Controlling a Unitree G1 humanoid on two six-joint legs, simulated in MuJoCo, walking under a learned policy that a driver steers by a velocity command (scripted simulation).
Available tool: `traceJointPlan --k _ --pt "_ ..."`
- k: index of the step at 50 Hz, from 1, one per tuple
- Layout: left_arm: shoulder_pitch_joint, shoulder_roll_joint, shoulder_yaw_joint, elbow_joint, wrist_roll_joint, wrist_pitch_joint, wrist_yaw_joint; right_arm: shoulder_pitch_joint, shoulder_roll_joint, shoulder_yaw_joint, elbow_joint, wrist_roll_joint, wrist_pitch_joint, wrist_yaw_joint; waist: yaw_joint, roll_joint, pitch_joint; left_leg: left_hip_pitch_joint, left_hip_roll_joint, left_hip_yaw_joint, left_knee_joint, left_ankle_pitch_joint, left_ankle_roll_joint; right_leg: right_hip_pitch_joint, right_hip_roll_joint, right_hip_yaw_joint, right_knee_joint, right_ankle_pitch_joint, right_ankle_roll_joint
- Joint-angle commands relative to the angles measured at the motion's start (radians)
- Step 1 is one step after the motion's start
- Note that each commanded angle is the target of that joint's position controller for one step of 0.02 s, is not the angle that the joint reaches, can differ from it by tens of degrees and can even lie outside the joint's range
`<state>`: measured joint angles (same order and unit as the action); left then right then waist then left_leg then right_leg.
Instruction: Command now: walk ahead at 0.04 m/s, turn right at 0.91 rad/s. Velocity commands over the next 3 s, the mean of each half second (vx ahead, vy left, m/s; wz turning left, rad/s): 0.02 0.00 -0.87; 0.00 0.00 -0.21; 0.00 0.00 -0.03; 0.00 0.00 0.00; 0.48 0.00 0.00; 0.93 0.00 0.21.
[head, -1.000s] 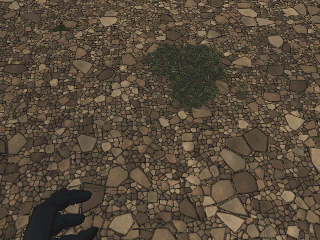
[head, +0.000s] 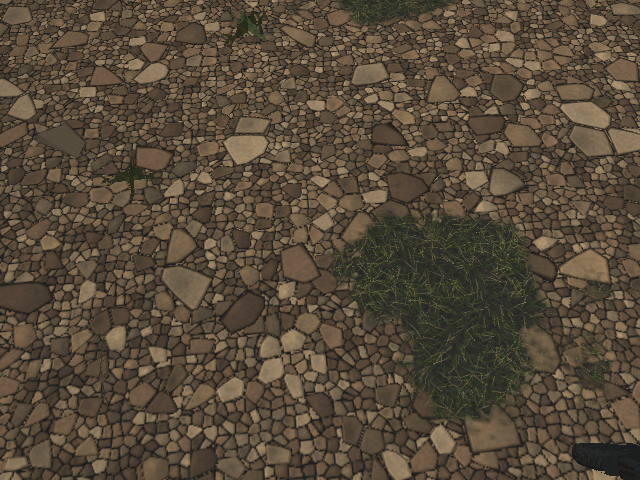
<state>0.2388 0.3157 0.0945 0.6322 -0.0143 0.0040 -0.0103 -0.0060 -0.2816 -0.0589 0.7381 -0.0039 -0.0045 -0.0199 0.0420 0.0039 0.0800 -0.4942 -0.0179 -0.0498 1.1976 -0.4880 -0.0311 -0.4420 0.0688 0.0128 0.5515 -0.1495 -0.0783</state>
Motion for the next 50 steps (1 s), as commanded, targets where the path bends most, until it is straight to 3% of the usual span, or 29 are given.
traceJointPlan --k 1,2,5,11,14,15,16,17,18,19,20,21,23,26,28,31,33,34,35,36,37,38,39,42,44,45,46,47,50 --pt "-0.07 0.143 0.044 -0.121 -0.004 0.001 0.035 0.017 -0.098 -0.032 -0.058 -0.003 -0.006 -0.006 -0.068 -0.061 -0.208 -0.101 0.0 -0.067 -0.139 0.085 -0.012 0.244 -0.212 0.384 -0.215 0.217 -0.154" --pt "-0.06 0.151 0.049 -0.124 0.002 0.007 0.043 0.019 -0.079 -0.027 -0.051 0.001 -0.006 -0.006 -0.064 -0.065 -0.222 -0.083 -0.019 -0.064 -0.203 0.096 -0.023 0.25 -0.2 0.38 -0.207 0.238 -0.148" --pt "-0.044 0.173 0.061 -0.131 -0.002 0.021 0.061 0.015 -0.058 -0.02 -0.042 0.009 -0.006 -0.007 -0.048 -0.088 -0.251 -0.043 -0.045 -0.084 -0.345 0.143 -0.046 0.254 -0.186 0.411 -0.189 0.184 -0.134" --pt "-0.08 0.167 0.061 -0.159 0.0 0.045 0.056 0.025 -0.092 -0.036 -0.039 0.015 -0.018 0.006 -0.023 -0.187 -0.216 0.065 -0.064 -0.097 -0.537 0.187 -0.029 0.195 -0.149 0.518 -0.176 -0.002 -0.092" --pt "-0.126 0.154 0.055 -0.177 -0.012 0.053 0.05 0.121 -0.121 -0.057 -0.013 0.015 -0.033 0.015 -0.067 -0.185 -0.208 0.251 -0.03 -0.081 -0.797 0.311 0.007 0.126 -0.093 0.534 -0.103 -0.049 -0.046" --pt "-0.08 0.106 0.04 -0.175 -0.01 0.056 0.047 0.146 -0.176 -0.073 -0.012 0.004 -0.029 0.01 -0.047 -0.063 -0.237 0.383 0.136 -0.204 -0.867 0.312 0.067 0.027 -0.02 0.454 0.039 -0.299 -0.002" --pt "-0.064 0.076 0.031 -0.2 -0.018 0.051 0.043 0.121 -0.239 -0.081 -0.017 -0.027 -0.014 0.002 0.002 0.261 -0.196 0.397 0.331 -0.469 -0.946 0.357 0.215 -0.16 0.132 0.206 0.287 -0.466 0.054" --pt "-0.039 0.168 0.053 -0.193 0.0 0.033 0.031 0.075 -0.193 -0.072 -0.053 -0.05 -0.021 -0.001 0.011 0.271 -0.167 0.335 0.419 -0.553 -0.962 0.361 0.29 -0.219 0.034 0.194 0.51 -0.435 0.096" --pt "-0.029 0.211 0.065 -0.159 -0.001 0.031 0.025 0.026 -0.135 -0.057 -0.08 -0.039 -0.02 -0.01 0.014 0.188 -0.15 0.299 0.369 -0.438 -0.934 0.349 0.271 -0.193 -0.002 0.172 0.596 -0.365 0.112" --pt "-0.017 0.197 0.063 -0.13 0.001 0.038 0.027 0.002 -0.109 -0.048 -0.089 -0.022 -0.013 -0.019 0.014 0.121 -0.126 0.277 0.291 -0.326 -0.91 0.329 0.229 -0.177 -0.012 0.153 0.645 -0.306 0.126" --pt "-0.012 0.165 0.052 -0.121 0.008 0.043 0.029 0.009 -0.108 -0.044 -0.09 -0.007 -0.008 -0.026 0.003 0.09 -0.118 0.287 0.257 -0.276 -0.899 0.347 0.216 -0.193 -0.012 0.135 0.707 -0.265 0.136" --pt "-0.017 0.131 0.038 -0.123 0.005 0.044 0.026 0.031 -0.112 -0.039 -0.086 -0.003 -0.003 -0.03 -0.01 0.072 -0.104 0.286 0.245 -0.236 -0.898 0.413 0.226 -0.2 -0.014 0.114 0.733 -0.255 0.146" --pt "-0.069 0.096 0.018 -0.143 -0.003 0.039 0.028 0.095 -0.127 -0.04 -0.071 -0.009 0.005 -0.03 -0.047 0.087 -0.107 0.338 0.225 -0.177 -0.895 0.494 0.243 -0.206 -0.021 0.075 0.66 -0.244 0.156" --pt "-0.111 0.076 0.001 -0.154 0.001 0.033 0.033 0.151 -0.155 -0.047 -0.058 -0.008 0.011 -0.021 -0.08 0.146 -0.152 0.434 0.247 -0.155 -0.867 0.571 0.265 -0.162 -0.045 0.067 0.489 -0.286 0.169" --pt "-0.115 0.058 -0.012 -0.15 0.006 0.031 0.031 0.141 -0.175 -0.052 -0.059 -0.002 0.014 -0.013 -0.081 0.176 -0.168 0.408 0.254 -0.123 -0.859 0.598 0.264 -0.054 -0.06 0.035 0.348 -0.314 0.162" --pt "-0.094 0.067 -0.011 -0.126 0.0 0.033 0.026 0.161 -0.185 -0.053 -0.044 0.012 0.019 -0.004 -0.085 0.208 -0.175 0.387 0.269 -0.117 -0.835 0.639 0.263 0.073 -0.051 -0.009 0.149 -0.277 0.145" --pt "-0.035 0.05 -0.012 -0.088 0.002 0.034 0.02 0.16 -0.175 -0.045 -0.032 0.03 0.023 -0.004 -0.049 0.191 -0.171 0.353 0.254 -0.093 -0.784 0.653 0.231 0.203 -0.034 -0.039 -0.111 -0.105 0.106" --pt "-0.022 0.055 -0.012 -0.077 0.005 0.034 0.019 0.196 -0.154 -0.037 -0.014 0.039 0.019 -0.003 -0.045 0.168 -0.167 0.304 0.232 -0.075 -0.759 0.605 0.185 0.295 -0.037 -0.025 -0.231 -0.01 0.074" --pt "-0.016 0.092 -0.008 -0.084 0.011 0.036 0.023 0.235 -0.114 -0.023 -0.006 0.02 0.008 0.003 -0.062 0.067 -0.203 0.206 0.188 -0.03 -0.684 0.453 0.104 0.43 -0.14 0.105 -0.229 0.117 0.039" --pt "-0.064 0.175 0.005 -0.102 0.027 0.043 0.031 0.25 -0.049 0.0 -0.03 -0.025 -0.011 0.016 -0.112 -0.201 -0.203 0.049 0.081 0.087 -0.579 0.139 0.013 0.467 -0.327 0.301 -0.167 0.364 -0.06" --pt "-0.072 0.103 -0.012 -0.1 0.049 0.03 0.023 0.154 -0.081 -0.005 -0.047 -0.022 -0.014 0.008 -0.04 -0.217 -0.199 0.084 0.079 0.05 -0.54 -0.015 -0.018 0.33 -0.379 0.33 -0.199 0.295 -0.157" --pt "-0.104 0.063 -0.026 -0.096 0.054 0.015 0.017 0.133 -0.108 -0.012 -0.049 -0.011 -0.011 0.006 -0.045 -0.182 -0.162 0.103 0.088 0.034 -0.51 0.004 -0.028 0.302 -0.334 0.3 -0.211 0.229 -0.151" --pt "-0.127 0.051 -0.029 -0.083 0.05 0.002 0.017 0.135 -0.098 -0.012 -0.037 -0.007 -0.006 0.005 -0.055 -0.187 -0.15 0.109 0.085 0.034 -0.525 0.043 -0.031 0.295 -0.291 0.26 -0.204 0.205 -0.118" --pt "-0.149 0.054 -0.034 -0.059 0.032 -0.013 0.019 0.172 -0.091 -0.009 -0.016 -0.012 0.004 0.004 -0.073 -0.172 -0.138 0.187 0.08 0.032 -0.585 0.153 -0.044 0.268 -0.253 0.215 -0.16 0.351 -0.089" --pt "-0.123 0.03 -0.04 -0.037 0.026 -0.012 0.015 0.192 -0.079 0.002 -0.007 -0.015 -0.001 0.012 -0.08 -0.123 -0.156 0.292 0.086 0.028 -0.719 0.388 -0.034 0.258 -0.206 0.18 -0.139 0.239 -0.042" --pt "-0.101 0.026 -0.041 -0.026 0.031 -0.013 0.013 0.187 -0.096 0.002 -0.01 -0.016 -0.001 0.012 -0.064 -0.096 -0.154 0.329 0.103 0.011 -0.742 0.495 -0.025 0.243 -0.174 0.171 -0.136 0.104 -0.014" --pt "-0.068 0.031 -0.04 -0.025 0.037 -0.012 0.009 0.179 -0.147 -0.01 -0.001 -0.008 0.001 0.01 -0.03 -0.028 -0.119 0.327 0.102 0.02 -0.715 0.471 -0.001 0.201 -0.142 0.157 -0.156 0.018 0.005" --pt "-0.081 0.035 -0.042 -0.019 0.04 -0.009 0.009 0.176 -0.133 -0.011 0.007 -0.002 0.002 0.011 -0.048 -0.004 -0.096 0.293 0.092 0.023 -0.721 0.397 0.018 0.205 -0.126 0.137 -0.151 -0.027 0.021" --pt "-0.101 0.032 -0.04 -0.009 0.031 -0.005 0.016 0.169 -0.097 -0.001 0.024 -0.011 -0.003 0.007 -0.058 0.016 -0.079 0.299 0.088 0.016 -0.747 0.399 0.013 0.196 -0.119 0.123 -0.129 -0.007 0.026"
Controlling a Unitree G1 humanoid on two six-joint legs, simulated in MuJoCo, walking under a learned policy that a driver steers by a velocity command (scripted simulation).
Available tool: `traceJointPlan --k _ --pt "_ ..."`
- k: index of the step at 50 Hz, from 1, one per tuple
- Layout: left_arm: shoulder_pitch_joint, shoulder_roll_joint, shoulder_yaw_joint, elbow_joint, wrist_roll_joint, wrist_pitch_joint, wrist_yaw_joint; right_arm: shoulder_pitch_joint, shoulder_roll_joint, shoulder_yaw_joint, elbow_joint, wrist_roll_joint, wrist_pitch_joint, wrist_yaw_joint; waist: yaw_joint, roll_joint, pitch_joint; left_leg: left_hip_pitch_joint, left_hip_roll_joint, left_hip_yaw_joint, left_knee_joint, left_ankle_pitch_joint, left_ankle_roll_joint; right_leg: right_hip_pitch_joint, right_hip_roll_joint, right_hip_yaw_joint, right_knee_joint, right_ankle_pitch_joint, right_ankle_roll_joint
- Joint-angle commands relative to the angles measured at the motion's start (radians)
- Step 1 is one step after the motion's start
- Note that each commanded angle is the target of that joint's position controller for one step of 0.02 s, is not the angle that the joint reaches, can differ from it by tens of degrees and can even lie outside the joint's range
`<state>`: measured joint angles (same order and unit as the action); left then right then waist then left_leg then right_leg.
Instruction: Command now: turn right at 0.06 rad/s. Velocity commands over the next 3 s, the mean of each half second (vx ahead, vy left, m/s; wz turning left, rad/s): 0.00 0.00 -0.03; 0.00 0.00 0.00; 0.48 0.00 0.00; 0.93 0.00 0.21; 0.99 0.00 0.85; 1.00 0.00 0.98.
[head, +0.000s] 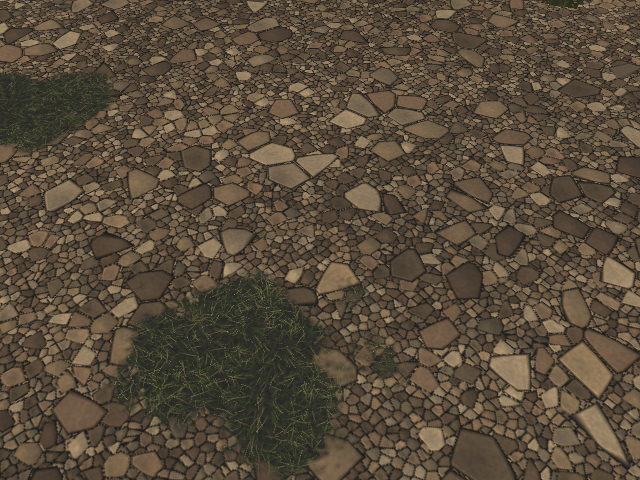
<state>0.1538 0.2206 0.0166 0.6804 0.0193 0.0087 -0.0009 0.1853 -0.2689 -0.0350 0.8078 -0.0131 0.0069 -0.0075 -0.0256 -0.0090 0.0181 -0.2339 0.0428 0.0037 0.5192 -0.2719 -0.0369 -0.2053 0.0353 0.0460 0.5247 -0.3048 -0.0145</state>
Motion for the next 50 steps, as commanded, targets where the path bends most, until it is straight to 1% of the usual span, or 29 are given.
traceJointPlan --k 1,5,9,23,38,50 --pt "-0.01 0.125 0.039 -0.052 -0.003 -0.008 0.008 -0.017 -0.104 -0.024 -0.04 0.0 -0.017 -0.008 0.01 0.029 -0.025 0.049 0.027 -0.035 -0.066 0.187 0.017 -0.038 -0.081 0.084 -0.1 0.161 -0.036" --pt "-0.002 0.113 0.039 -0.029 -0.004 -0.008 0.012 -0.015 -0.103 -0.021 -0.02 0.003 -0.019 -0.017 0.006 0.015 -0.032 0.054 0.024 -0.03 -0.062 0.165 0.017 -0.034 -0.074 0.075 -0.096 0.168 -0.031" --pt "0.013 0.111 0.042 0.002 -0.006 -0.01 0.016 -0.015 -0.101 -0.019 0.0 0.004 -0.019 -0.023 0.006 0.006 -0.031 0.056 0.022 -0.029 -0.061 0.159 0.02 -0.032 -0.067 0.066 -0.093 0.176 -0.024" --pt "0.067 0.109 0.046 0.135 -0.012 -0.013 0.033 -0.003 -0.082 -0.016 0.103 0.01 -0.014 -0.032 0.01 0.005 -0.009 0.05 0.009 -0.018 -0.073 0.154 0.028 -0.013 -0.054 0.043 -0.096 0.203 -0.007" --pt "0.09 0.096 0.037 0.272 -0.017 -0.013 0.041 0.026 -0.063 -0.013 0.198 0.012 -0.01 -0.04 0.012 0.009 0.012 0.052 -0.003 -0.009 -0.091 0.15 0.033 -0.009 -0.045 0.024 -0.115 0.194 -0.001" --pt "0.112 0.082 0.026 0.346 -0.019 -0.011 0.044 0.062 -0.044 -0.006 0.242 0.013 -0.01 -0.042 0.015 0.009 0.024 0.047 -0.01 -0.005 -0.099 0.139 0.036 -0.017 -0.04 0.013 -0.125 0.176 0.002"
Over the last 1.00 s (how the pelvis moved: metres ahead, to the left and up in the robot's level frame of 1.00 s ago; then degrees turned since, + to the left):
0.04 0.03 0.01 -31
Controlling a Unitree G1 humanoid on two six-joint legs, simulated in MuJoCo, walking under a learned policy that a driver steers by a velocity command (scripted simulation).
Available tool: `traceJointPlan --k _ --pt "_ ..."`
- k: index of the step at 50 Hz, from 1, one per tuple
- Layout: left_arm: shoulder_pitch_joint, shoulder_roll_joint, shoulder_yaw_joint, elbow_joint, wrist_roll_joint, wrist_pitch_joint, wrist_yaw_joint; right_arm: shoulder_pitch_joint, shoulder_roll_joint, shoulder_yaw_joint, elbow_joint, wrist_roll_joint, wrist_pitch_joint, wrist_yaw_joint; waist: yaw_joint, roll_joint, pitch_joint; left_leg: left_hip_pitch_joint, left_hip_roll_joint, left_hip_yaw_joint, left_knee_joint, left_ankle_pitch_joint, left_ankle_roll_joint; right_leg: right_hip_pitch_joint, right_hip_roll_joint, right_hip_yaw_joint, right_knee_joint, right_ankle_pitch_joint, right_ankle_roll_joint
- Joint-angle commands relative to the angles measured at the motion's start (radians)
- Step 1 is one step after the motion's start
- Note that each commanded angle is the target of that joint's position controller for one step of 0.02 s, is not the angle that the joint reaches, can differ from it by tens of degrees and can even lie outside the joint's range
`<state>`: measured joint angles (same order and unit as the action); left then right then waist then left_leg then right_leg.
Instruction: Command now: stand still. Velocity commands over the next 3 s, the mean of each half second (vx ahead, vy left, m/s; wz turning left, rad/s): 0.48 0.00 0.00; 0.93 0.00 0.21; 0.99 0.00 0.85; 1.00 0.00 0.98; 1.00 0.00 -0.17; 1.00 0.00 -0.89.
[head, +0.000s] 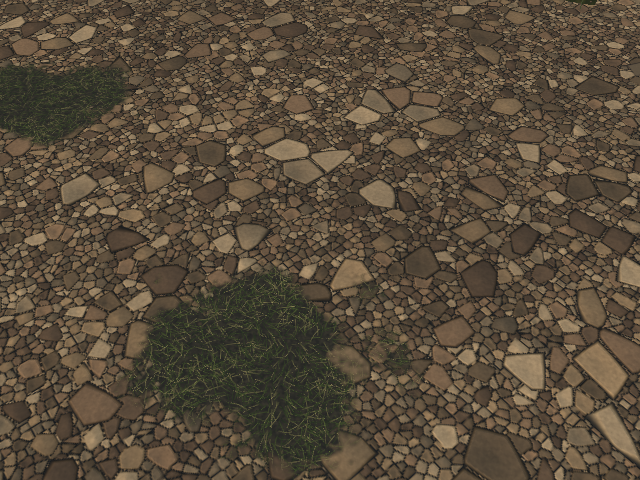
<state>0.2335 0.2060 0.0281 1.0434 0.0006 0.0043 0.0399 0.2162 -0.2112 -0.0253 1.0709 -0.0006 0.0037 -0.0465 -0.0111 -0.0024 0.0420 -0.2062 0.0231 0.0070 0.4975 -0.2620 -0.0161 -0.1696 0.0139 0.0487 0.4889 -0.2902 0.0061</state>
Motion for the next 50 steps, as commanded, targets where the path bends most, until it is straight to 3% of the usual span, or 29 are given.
traceJointPlan --k 1,3,4,6,9,11,12,14,15,16,17,18,19,20,22,25,31,33,34,35,36,37,38,39,40,41,43,46,50 --pt "0.035 0.095 0.014 -0.012 0.0 -0.007 0.003 0.034 -0.1 -0.015 -0.018 0.0 -0.007 -0.003 0.001 0.003 0.001 0.019 0.01 -0.008 -0.077 0.128 0.016 -0.054 -0.019 0.01 -0.09 0.16 -0.019" --pt "0.039 0.092 0.012 -0.004 -0.001 -0.007 0.003 0.04 -0.097 -0.014 -0.013 0.0 -0.007 -0.003 0.001 0.003 0.003 0.017 0.009 -0.008 -0.078 0.126 0.017 -0.056 -0.018 0.008 -0.091 0.157 -0.018" --pt "0.073 0.09 0.013 0.014 -0.006 -0.004 0.005 0.075 -0.093 -0.015 0.005 0.006 -0.004 -0.005 0.003 0.001 -0.045 0.032 -0.02 0.021 -0.061 -0.109 0.029 -0.043 0.007 -0.016 -0.082 -0.084 -0.033" --pt "0.08 0.132 0.028 -0.002 -0.021 -0.011 0.005 0.076 -0.13 -0.028 -0.011 0.022 -0.011 -0.005 0.008 -0.001 0.069 -0.095 -0.001 -0.031 -0.057 -0.553 0.075 -0.171 -0.016 0.032 -0.082 -0.545 -0.084" --pt "0.097 0.129 0.028 -0.03 -0.028 -0.066 -0.006 -0.002 -0.095 -0.022 -0.078 0.028 -0.069 0.009 0.037 -0.044 0.132 -0.22 0.029 -0.055 -0.022 -0.393 0.079 -0.151 -0.112 0.153 -0.162 -0.468 -0.127" --pt "0.127 0.176 0.045 -0.028 -0.031 -0.09 -0.016 -0.055 -0.029 -0.008 -0.118 0.029 -0.103 0.028 0.046 -0.18 0.091 -0.262 -0.022 0.057 0.163 -0.122 0.053 -0.062 -0.244 0.353 -0.299 -0.484 -0.201" --pt "0.094 0.183 0.049 -0.046 -0.038 -0.094 -0.018 -0.034 -0.034 -0.008 -0.12 0.031 -0.115 0.035 0.023 -0.204 0.084 -0.21 0.004 0.035 0.215 -0.1 0.078 -0.121 -0.295 0.423 -0.331 -0.49 -0.224" --pt "-0.046 0.161 0.039 -0.114 -0.048 -0.096 -0.025 0.102 -0.043 -0.012 -0.085 0.045 -0.13 0.039 -0.077 -0.157 0.085 0.003 -0.002 0.056 0.05 -0.136 0.134 -0.269 -0.24 0.306 -0.298 -0.435 -0.181" --pt "-0.1 0.186 0.058 -0.117 0.034 -0.067 -0.042 0.274 -0.083 -0.029 -0.039 -0.036 -0.104 0.064 -0.149 -0.079 0.02 0.251 -0.039 0.088 -0.075 -0.144 0.138 -0.38 -0.139 0.174 -0.153 -0.451 -0.166" --pt "-0.181 0.114 0.047 -0.156 0.048 -0.068 -0.046 0.453 -0.151 -0.057 0.009 -0.053 -0.104 0.056 -0.235 0.165 0.012 0.474 0.127 -0.165 -0.193 -0.261 0.153 -0.592 -0.019 0.019 0.233 -0.276 -0.126" --pt "-0.219 0.037 0.028 -0.234 0.037 -0.081 -0.059 0.524 -0.224 -0.074 0.027 -0.05 -0.098 0.056 -0.206 0.389 0.009 0.51 0.36 -0.66 -0.376 -0.565 0.253 -0.824 0.045 -0.068 0.482 -0.203 -0.107" --pt "-0.253 0.081 0.034 -0.235 0.06 -0.085 -0.067 0.412 -0.151 -0.056 -0.004 -0.046 -0.091 0.051 -0.149 0.173 0.088 0.411 0.387 -0.687 -0.385 -0.603 0.266 -0.877 -0.049 0.011 0.613 -0.095 -0.121" --pt "-0.23 0.078 0.035 -0.226 0.05 -0.093 -0.08 0.322 -0.133 -0.05 -0.04 -0.043 -0.095 0.052 -0.099 0.076 0.084 0.366 0.348 -0.589 -0.366 -0.52 0.245 -0.868 -0.082 0.017 0.648 0.018 -0.118" --pt "-0.184 0.081 0.035 -0.207 0.046 -0.098 -0.091 0.275 -0.134 -0.05 -0.06 -0.042 -0.1 0.052 -0.064 0.047 0.042 0.336 0.307 -0.496 -0.381 -0.444 0.225 -0.808 -0.103 0.007 0.653 0.061 -0.105" --pt "-0.17 0.078 0.036 -0.206 0.054 -0.083 -0.108 0.256 -0.102 -0.038 -0.064 -0.03 -0.115 0.046 -0.029 0.06 0.041 0.266 0.247 -0.361 -0.435 -0.332 0.205 -0.743 -0.122 -0.027 0.631 0.098 -0.071" --pt "-0.273 0.067 0.025 -0.256 0.045 -0.059 -0.113 0.306 -0.077 -0.03 -0.043 -0.022 -0.128 0.044 -0.035 0.075 0.101 0.217 0.193 -0.215 -0.481 -0.128 0.203 -0.74 -0.112 -0.085 0.535 0.163 -0.042" --pt "-0.418 0.068 0.006 -0.339 0.031 -0.049 -0.108 0.32 -0.132 -0.036 -0.032 -0.013 -0.135 0.046 -0.034 0.101 0.132 0.218 0.209 -0.028 -0.534 0.359 0.187 -0.459 -0.06 -0.179 0.17 0.226 -0.1" --pt "-0.349 0.094 0.016 -0.33 0.035 -0.052 -0.089 0.327 -0.162 -0.04 -0.022 -0.013 -0.13 0.046 0.01 0.136 0.056 0.288 0.22 0.029 -0.347 0.9 0.171 -0.306 0.014 -0.219 0.148 0.149 -0.145" --pt "-0.209 0.127 0.03 -0.296 0.034 -0.056 -0.076 0.321 -0.187 -0.046 -0.019 -0.021 -0.122 0.041 0.08 0.158 -0.028 0.294 0.228 0.048 -0.161 1.098 0.16 -0.158 0.052 -0.22 0.161 0.096 -0.164" --pt "0.021 0.161 0.05 -0.226 0.032 -0.06 -0.063 0.294 -0.212 -0.053 -0.024 -0.022 -0.109 0.034 0.185 0.153 -0.14 0.226 0.211 0.069 0.094 1.115 0.144 0.086 0.078 -0.213 0.115 0.074 -0.181" --pt "0.218 0.226 0.078 -0.166 0.044 -0.067 -0.049 0.272 -0.197 -0.052 -0.04 -0.026 -0.103 0.032 0.269 0.105 -0.239 -0.013 0.157 0.063 0.42 0.852 0.136 0.385 -0.025 -0.091 0.118 -0.037 -0.192" --pt "0.278 0.334 0.1 -0.147 0.074 -0.075 -0.044 0.343 -0.005 -0.014 -0.095 0.001 -0.109 0.061 0.168 -0.224 -0.363 -0.391 -0.01 0.024 0.832 -0.057 0.109 0.634 -0.347 0.444 -0.043 -0.547 -0.257" --pt "0.233 0.303 0.096 -0.153 0.048 -0.076 -0.06 0.298 -0.07 -0.03 -0.114 0.015 -0.13 0.062 0.159 -0.217 -0.401 -0.486 -0.056 -0.148 0.972 -0.159 0.153 0.553 -0.4 0.812 -0.292 -0.751 -0.242" --pt "0.104 0.243 0.084 -0.155 0.052 -0.082 -0.062 0.192 -0.112 -0.045 -0.15 0.019 -0.127 0.055 0.1 -0.138 -0.185 -0.574 0.013 -0.115 1.0 -0.039 0.164 0.395 -0.376 0.634 -0.29 -0.63 -0.207" --pt "0.049 0.166 0.068 -0.162 0.047 -0.096 -0.065 0.156 -0.107 -0.04 -0.154 0.013 -0.126 0.057 0.076 -0.014 -0.104 -0.534 0.066 -0.096 0.944 0.05 0.163 0.23 -0.361 0.467 -0.283 -0.418 -0.198" --pt "0.017 0.131 0.058 -0.153 0.046 -0.106 -0.063 0.155 -0.078 -0.037 -0.148 0.001 -0.115 0.064 0.034 0.007 -0.058 -0.477 0.092 -0.098 0.892 0.071 0.161 0.106 -0.32 0.344 -0.305 -0.31 -0.163" --pt "0.03 0.063 0.036 -0.114 0.034 -0.119 -0.058 0.187 -0.027 -0.03 -0.151 -0.027 -0.077 0.085 -0.027 -0.051 -0.012 -0.4 0.123 -0.11 0.845 0.086 0.143 -0.046 -0.264 0.175 -0.352 -0.221 -0.112" --pt "0.073 0.065 0.032 -0.087 0.017 -0.142 -0.057 0.071 -0.024 -0.029 -0.204 -0.021 -0.037 0.098 -0.03 -0.029 0.071 -0.514 0.126 -0.078 0.806 0.189 0.126 -0.067 -0.218 -0.03 -0.397 -0.013 -0.049" --pt "0.153 0.071 0.022 -0.073 0.023 -0.157 -0.054 -0.12 -0.035 -0.016 -0.283 -0.004 -0.036 0.109 0.006 -0.018 0.126 -0.536 0.078 0.051 0.563 0.361 0.137 -0.033 -0.158 -0.239 -0.438 0.338 -0.015"
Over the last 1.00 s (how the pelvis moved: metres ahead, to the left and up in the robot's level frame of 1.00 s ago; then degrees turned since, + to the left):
0.00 0.01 0.00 0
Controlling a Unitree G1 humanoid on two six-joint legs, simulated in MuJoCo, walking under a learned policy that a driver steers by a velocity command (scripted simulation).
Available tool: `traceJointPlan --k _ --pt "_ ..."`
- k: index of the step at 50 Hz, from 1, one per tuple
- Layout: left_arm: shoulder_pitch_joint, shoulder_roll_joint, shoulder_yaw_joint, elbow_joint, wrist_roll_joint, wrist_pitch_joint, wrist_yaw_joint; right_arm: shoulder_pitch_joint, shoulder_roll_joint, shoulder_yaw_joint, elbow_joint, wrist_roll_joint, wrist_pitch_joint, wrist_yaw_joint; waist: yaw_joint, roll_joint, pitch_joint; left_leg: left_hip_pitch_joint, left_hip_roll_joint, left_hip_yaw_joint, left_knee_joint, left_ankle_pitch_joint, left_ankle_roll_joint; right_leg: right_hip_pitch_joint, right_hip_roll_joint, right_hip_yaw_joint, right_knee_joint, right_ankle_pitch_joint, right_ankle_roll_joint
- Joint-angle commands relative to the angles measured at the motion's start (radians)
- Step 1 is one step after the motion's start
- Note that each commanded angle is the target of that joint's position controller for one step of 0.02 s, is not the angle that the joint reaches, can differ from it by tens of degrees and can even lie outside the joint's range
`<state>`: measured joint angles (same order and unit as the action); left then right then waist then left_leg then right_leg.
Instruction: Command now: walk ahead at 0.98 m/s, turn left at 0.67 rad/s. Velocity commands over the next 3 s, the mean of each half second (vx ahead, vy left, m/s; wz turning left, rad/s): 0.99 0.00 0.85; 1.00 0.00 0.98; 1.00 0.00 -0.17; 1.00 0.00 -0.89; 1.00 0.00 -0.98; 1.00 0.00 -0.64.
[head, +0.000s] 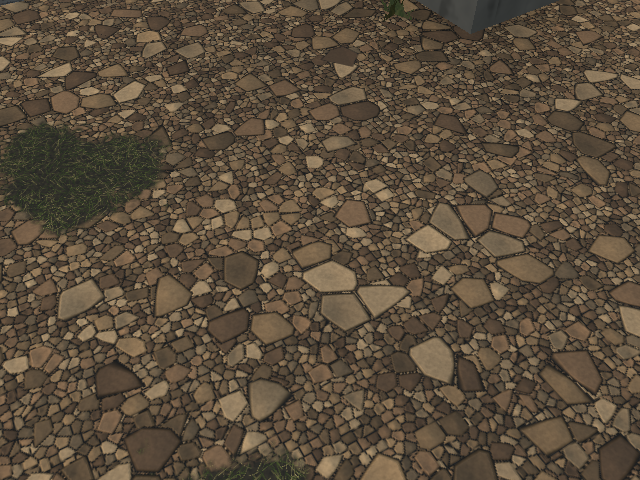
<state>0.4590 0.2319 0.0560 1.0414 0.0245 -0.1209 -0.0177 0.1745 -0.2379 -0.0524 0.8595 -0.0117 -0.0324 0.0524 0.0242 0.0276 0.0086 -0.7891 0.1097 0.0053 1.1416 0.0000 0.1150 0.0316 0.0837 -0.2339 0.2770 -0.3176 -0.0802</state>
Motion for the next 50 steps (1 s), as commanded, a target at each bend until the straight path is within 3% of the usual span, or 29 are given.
traceJointPlan --k 1,3,6,8,9,10,11,12,13,14,17,18,21,25,27,29,30,31,32,33,34,35,37,38,40,43,46,48,50 --pt "-0.044 0.052 -0.01 -0.064 -0.004 -0.032 0.013 -0.119 -0.01 0.015 -0.092 0.004 -0.004 0.013 -0.025 -0.033 0.171 0.04 -0.02 0.09 -0.155 0.11 0.013 -0.185 -0.229 0.009 -0.22 0.516 0.074" --pt "-0.026 0.078 -0.015 -0.064 -0.008 -0.028 0.032 -0.152 0.0 0.025 -0.111 0.007 -0.009 0.017 -0.032 -0.037 0.153 0.112 -0.058 0.155 -0.306 0.133 0.031 -0.109 -0.232 -0.054 -0.194 0.809 0.099" --pt "0.012 0.156 -0.005 -0.074 -0.009 -0.007 0.075 -0.127 -0.054 0.019 -0.118 -0.004 -0.01 0.018 -0.074 -0.104 0.08 0.252 -0.168 0.253 -0.431 0.094 0.068 0.065 -0.277 -0.082 0.008 1.402 0.121" --pt "-0.055 0.216 0.016 -0.11 0.007 0.025 0.098 0.135 -0.136 -0.013 -0.052 -0.001 -0.001 0.014 -0.218 -0.148 -0.063 0.533 -0.23 0.239 -0.439 -0.005 0.105 0.061 -0.315 -0.057 0.346 1.578 0.111" --pt "-0.136 0.239 0.027 -0.144 0.019 0.041 0.093 0.373 -0.187 -0.043 0.018 0.0 0.002 0.0 -0.327 -0.148 -0.15 0.765 -0.215 0.151 -0.468 -0.083 0.155 -0.051 -0.325 -0.02 0.647 1.497 0.092" --pt "-0.24 0.253 0.046 -0.168 0.002 0.047 0.072 0.459 -0.219 -0.082 0.037 0.039 0.014 -0.021 -0.412 0.016 -0.175 0.966 -0.157 0.024 -0.633 -0.103 0.211 -0.251 -0.148 -0.028 1.141 0.807 0.088" --pt "-0.224 0.058 -0.007 -0.237 0.028 0.021 0.039 0.326 -0.265 -0.08 0.041 0.024 0.014 -0.031 -0.189 0.189 -0.065 1.027 -0.049 -0.195 -0.461 0.087 0.248 -0.678 -0.038 0.076 1.433 -0.168 0.08" --pt "-0.21 0.046 -0.019 -0.349 -0.009 -0.001 0.033 0.262 -0.322 -0.088 -0.001 -0.005 0.022 -0.031 -0.139 0.164 -0.265 1.175 0.108 -0.66 -0.682 -0.245 0.461 -0.889 -0.025 0.295 1.531 -0.182 0.107" --pt "-0.243 0.086 -0.028 -0.355 0.009 -0.029 0.024 0.244 -0.234 -0.077 -0.015 -0.02 0.021 -0.045 -0.125 -0.014 -0.138 1.037 0.161 -0.799 -0.907 -0.547 0.4 -0.957 -0.092 0.345 1.38 -0.11 0.081" --pt "-0.275 0.113 -0.02 -0.357 0.013 -0.031 0.017 0.209 -0.169 -0.06 -0.004 -0.022 0.015 -0.05 -0.069 -0.135 -0.013 0.859 0.124 -0.718 -0.963 -0.601 0.322 -0.911 -0.144 0.343 1.247 -0.05 0.078" --pt "-0.259 0.098 -0.036 -0.351 0.06 0.032 0.015 0.142 -0.156 -0.043 -0.03 -0.002 -0.035 -0.062 0.03 -0.166 0.093 0.49 -0.001 -0.521 -0.981 -0.407 0.269 -0.733 -0.218 0.323 1.039 -0.032 0.136" --pt "-0.282 0.087 -0.041 -0.361 0.063 0.048 0.011 0.127 -0.166 -0.044 -0.04 0.004 -0.048 -0.058 0.032 -0.165 0.093 0.419 -0.056 -0.448 -0.994 -0.371 0.25 -0.685 -0.229 0.293 0.956 0.004 0.15" --pt "-0.47 0.08 -0.057 -0.45 0.032 0.053 -0.002 0.185 -0.192 -0.056 -0.046 0.005 -0.067 -0.05 -0.033 -0.091 0.125 0.341 -0.118 -0.37 -0.998 -0.149 0.218 -0.591 -0.225 0.252 0.621 0.224 0.169" --pt "-0.56 0.085 -0.062 -0.497 -0.001 0.048 -0.004 0.255 -0.227 -0.077 -0.051 0.015 -0.06 -0.034 -0.119 0.011 0.048 0.542 -0.115 -0.372 -0.916 0.131 0.146 -0.503 -0.14 0.226 0.35 0.411 0.13" --pt "-0.535 0.117 -0.052 -0.503 -0.001 0.041 0.004 0.245 -0.235 -0.082 -0.063 0.013 -0.056 -0.041 -0.103 0.034 0.014 0.631 -0.099 -0.396 -0.835 0.224 0.106 -0.422 -0.112 0.249 0.245 0.372 0.116" --pt "-0.328 0.207 -0.013 -0.454 -0.006 0.032 0.025 0.204 -0.288 -0.092 -0.077 0.001 -0.057 -0.041 0.012 0.03 -0.129 0.686 -0.107 -0.392 -0.575 0.457 0.06 -0.184 -0.066 0.25 0.243 0.21 0.095" --pt "-0.109 0.25 0.01 -0.405 -0.003 0.028 0.042 0.136 -0.295 -0.093 -0.094 -0.001 -0.064 -0.035 0.147 0.019 -0.23 0.573 -0.144 -0.361 -0.325 0.41 0.037 0.062 -0.11 0.261 0.267 0.153 0.081" --pt "0.119 0.32 0.036 -0.368 0.028 0.025 0.062 0.105 -0.158 -0.055 -0.134 -0.002 -0.076 -0.037 0.215 -0.121 -0.365 0.389 -0.201 -0.291 0.033 -0.026 0.036 0.307 -0.331 0.486 0.263 -0.211 0.066" --pt "0.005 0.399 0.048 -0.387 0.059 0.027 0.052 0.243 -0.038 -0.015 -0.208 0.06 -0.074 -0.036 0.044 -0.499 -0.471 0.103 -0.279 -0.179 0.274 -0.515 0.001 0.43 -0.602 1.115 -0.012 -0.44 -0.03" --pt "-0.137 0.299 0.049 -0.416 0.051 0.04 0.042 0.202 -0.123 -0.011 -0.172 0.03 -0.049 -0.051 0.034 -0.319 -0.327 -0.022 -0.171 -0.136 0.347 -0.4 0.014 0.29 -0.563 1.135 -0.052 -0.654 -0.062" --pt "-0.195 0.198 0.023 -0.424 0.039 0.046 0.039 0.12 -0.164 -0.021 -0.168 0.002 -0.036 -0.042 0.045 -0.164 -0.188 -0.031 -0.121 -0.103 0.305 -0.321 0.007 0.155 -0.5 0.913 -0.027 -0.531 -0.049" --pt "-0.192 0.156 0.013 -0.398 0.038 0.048 0.035 0.082 -0.163 -0.023 -0.172 -0.009 -0.026 -0.028 0.036 -0.066 -0.104 -0.002 -0.086 -0.092 0.253 -0.285 -0.002 0.037 -0.455 0.738 -0.023 -0.307 -0.034" --pt "-0.1 0.119 0.0 -0.317 0.03 0.036 0.032 0.006 -0.112 -0.011 -0.213 -0.032 -0.004 0.004 0.025 -0.095 -0.015 0.01 -0.032 -0.093 0.213 -0.277 -0.009 -0.072 -0.385 0.495 -0.031 -0.036 0.007" --pt "-0.084 0.107 -0.002 -0.29 0.016 0.027 0.025 0.001 -0.084 0.0 -0.236 -0.028 0.009 0.014 0.004 -0.123 -0.013 -0.012 -0.021 -0.086 0.215 -0.264 -0.011 -0.082 -0.381 0.453 -0.055 -0.011 0.014" --pt "-0.093 0.106 -0.001 -0.272 0.001 0.005 0.011 -0.048 -0.083 0.009 -0.278 -0.026 0.025 0.024 -0.019 -0.12 0.017 -0.044 -0.004 -0.076 0.197 -0.198 -0.015 -0.119 -0.38 0.342 -0.092 0.139 0.019" --pt "-0.131 0.126 0.0 -0.259 0.004 -0.013 0.009 -0.128 -0.094 0.019 -0.326 -0.019 0.032 0.032 -0.056 -0.111 0.073 -0.016 -0.007 -0.034 0.046 -0.052 -0.016 -0.18 -0.337 0.14 -0.145 0.317 0.04" --pt "-0.068 0.159 0.007 -0.224 0.005 -0.015 0.016 -0.245 -0.094 0.03 -0.354 -0.022 0.031 0.051 -0.025 -0.064 0.144 0.048 -0.035 0.086 -0.206 0.012 0.016 -0.14 -0.302 0.006 -0.187 0.485 0.06" --pt "-0.012 0.19 0.01 -0.209 0.008 -0.006 0.026 -0.284 -0.083 0.037 -0.352 -0.02 0.024 0.057 -0.012 -0.068 0.134 0.15 -0.101 0.182 -0.328 -0.007 0.055 -0.063 -0.288 -0.057 -0.124 0.886 0.088" --pt "0.01 0.257 0.023 -0.219 0.008 0.011 0.044 -0.21 -0.103 0.03 -0.329 -0.021 0.021 0.044 -0.068 -0.127 0.067 0.239 -0.169 0.219 -0.36 -0.096 0.087 0.042 -0.327 -0.068 0.056 1.372 0.101"
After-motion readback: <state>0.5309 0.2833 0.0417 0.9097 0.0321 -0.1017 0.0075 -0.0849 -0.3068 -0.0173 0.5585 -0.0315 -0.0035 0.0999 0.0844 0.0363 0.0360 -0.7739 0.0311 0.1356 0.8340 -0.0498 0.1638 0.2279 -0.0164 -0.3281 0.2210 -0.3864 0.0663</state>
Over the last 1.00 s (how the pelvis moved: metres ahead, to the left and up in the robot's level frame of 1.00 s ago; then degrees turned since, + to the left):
0.52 -0.05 0.00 8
